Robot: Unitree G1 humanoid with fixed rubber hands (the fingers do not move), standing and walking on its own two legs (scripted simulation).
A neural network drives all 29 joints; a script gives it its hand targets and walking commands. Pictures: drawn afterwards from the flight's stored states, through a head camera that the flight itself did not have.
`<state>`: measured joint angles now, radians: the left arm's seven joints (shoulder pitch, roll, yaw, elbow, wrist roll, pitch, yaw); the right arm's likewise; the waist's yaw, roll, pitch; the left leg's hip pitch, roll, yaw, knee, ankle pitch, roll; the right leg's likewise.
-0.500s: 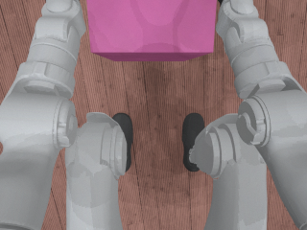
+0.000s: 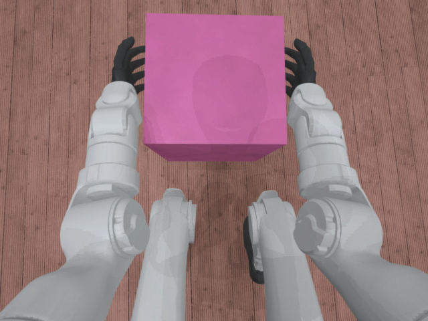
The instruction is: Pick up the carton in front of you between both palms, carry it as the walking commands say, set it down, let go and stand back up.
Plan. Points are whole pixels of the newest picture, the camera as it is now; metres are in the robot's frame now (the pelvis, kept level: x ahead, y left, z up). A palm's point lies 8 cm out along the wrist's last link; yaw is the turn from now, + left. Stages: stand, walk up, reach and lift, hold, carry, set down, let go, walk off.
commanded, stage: reach and lift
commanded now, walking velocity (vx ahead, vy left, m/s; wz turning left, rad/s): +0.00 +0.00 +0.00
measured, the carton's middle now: (213, 104) +0.49 +0.03 -0.13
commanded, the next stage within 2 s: none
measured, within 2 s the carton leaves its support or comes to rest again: neither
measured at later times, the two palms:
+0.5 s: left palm (88, 60) +0.46 +0.17 +0.09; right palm (355, 62) +0.46 -0.13 +0.09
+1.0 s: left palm out of the picture +0.41 +0.16 +0.25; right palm out of the picture +0.42 -0.14 +0.25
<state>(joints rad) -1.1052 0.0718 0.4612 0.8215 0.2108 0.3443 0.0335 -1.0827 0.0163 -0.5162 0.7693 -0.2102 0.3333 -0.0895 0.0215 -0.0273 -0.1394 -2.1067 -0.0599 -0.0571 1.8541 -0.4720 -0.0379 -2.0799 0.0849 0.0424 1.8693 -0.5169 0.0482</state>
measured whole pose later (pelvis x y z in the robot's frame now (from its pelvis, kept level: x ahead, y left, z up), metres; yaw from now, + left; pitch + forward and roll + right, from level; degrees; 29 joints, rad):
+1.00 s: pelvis +0.09 +0.00 +0.26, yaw +1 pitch +15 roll +0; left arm -0.39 -0.12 0.32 0.54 0.20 0.38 0.03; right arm -0.39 0.15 -0.33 0.54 -0.20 0.37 -0.04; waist 0.01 -0.02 -0.16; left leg -0.79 -0.04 -0.06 0.88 -0.36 -0.01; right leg -0.77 0.04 0.07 0.89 -0.39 0.01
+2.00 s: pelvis +0.11 +0.00 +0.32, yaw +1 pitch -5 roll +0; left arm -0.29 -0.16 0.26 0.31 0.29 0.65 -0.01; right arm -0.29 0.16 -0.27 0.32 -0.29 0.64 0.02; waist 0.00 -0.01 0.03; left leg -0.11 -0.02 -0.07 0.39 -0.19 0.00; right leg -0.09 0.02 0.08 0.40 -0.22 0.01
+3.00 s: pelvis +0.10 +0.00 +0.32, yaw +1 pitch -8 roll +0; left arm -0.29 -0.16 0.24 0.23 0.27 0.76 -0.01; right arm -0.29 0.16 -0.25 0.24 -0.27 0.74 0.02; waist 0.00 -0.01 0.05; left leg -0.05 -0.02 -0.07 0.37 -0.17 0.00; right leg -0.04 0.02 0.09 0.38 -0.20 0.01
